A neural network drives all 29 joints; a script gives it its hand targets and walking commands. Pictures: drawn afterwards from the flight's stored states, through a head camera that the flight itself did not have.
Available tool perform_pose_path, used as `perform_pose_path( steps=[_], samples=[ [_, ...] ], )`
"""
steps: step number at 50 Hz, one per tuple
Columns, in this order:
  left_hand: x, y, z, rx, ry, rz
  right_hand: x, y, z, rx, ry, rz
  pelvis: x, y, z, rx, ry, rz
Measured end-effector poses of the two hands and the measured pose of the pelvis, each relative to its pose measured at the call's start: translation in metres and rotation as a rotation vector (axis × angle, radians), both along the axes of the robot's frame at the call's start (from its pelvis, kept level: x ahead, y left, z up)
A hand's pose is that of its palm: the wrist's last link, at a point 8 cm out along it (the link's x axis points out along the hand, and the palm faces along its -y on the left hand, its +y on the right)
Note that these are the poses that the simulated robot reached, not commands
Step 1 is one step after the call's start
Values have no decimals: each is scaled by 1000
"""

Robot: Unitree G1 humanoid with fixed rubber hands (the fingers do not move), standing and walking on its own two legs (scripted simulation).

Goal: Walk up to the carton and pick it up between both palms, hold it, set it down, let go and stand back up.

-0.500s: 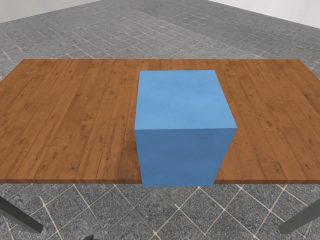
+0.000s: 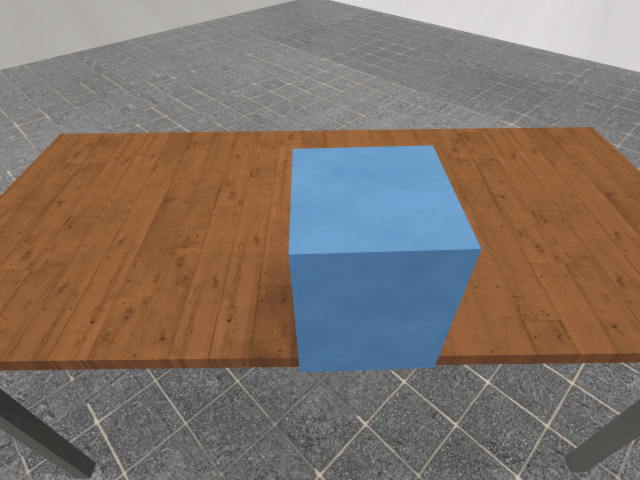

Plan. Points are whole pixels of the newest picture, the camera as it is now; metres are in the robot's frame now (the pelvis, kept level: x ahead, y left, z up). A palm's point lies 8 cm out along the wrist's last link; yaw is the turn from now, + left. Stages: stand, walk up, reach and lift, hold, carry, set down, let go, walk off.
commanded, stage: stand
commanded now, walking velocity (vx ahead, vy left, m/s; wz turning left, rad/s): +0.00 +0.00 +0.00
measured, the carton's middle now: (365, 261) +0.43 -0.03 +0.07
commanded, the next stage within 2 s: none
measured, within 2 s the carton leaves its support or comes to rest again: neither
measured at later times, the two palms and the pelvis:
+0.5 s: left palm out of the picture -0.02 +0.21 -0.15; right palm out of the picture -0.03 -0.21 -0.14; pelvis +0.00 +0.00 +0.00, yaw +0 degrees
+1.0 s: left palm out of the picture -0.04 +0.20 -0.15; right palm out of the picture -0.05 -0.20 -0.14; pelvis +0.00 +0.00 +0.00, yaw +0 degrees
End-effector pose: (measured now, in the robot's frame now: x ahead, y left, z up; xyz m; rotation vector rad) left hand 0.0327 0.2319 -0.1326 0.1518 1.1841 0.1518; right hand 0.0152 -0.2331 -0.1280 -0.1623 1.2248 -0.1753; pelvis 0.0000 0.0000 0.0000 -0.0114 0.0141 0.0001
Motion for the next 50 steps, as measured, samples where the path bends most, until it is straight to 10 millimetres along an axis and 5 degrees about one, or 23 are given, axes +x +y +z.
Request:
perform_pose_path(
  steps=[13,50],
  samples=[
    [-38,-11,-8,-26,130,33,-28,6,-5,17,88,-37,-1,1,2,4,-8,-2],
    [-75,-36,-15,-69,282,53,-64,28,-15,70,225,-58,-4,-1,3,7,-30,1]
  ],
)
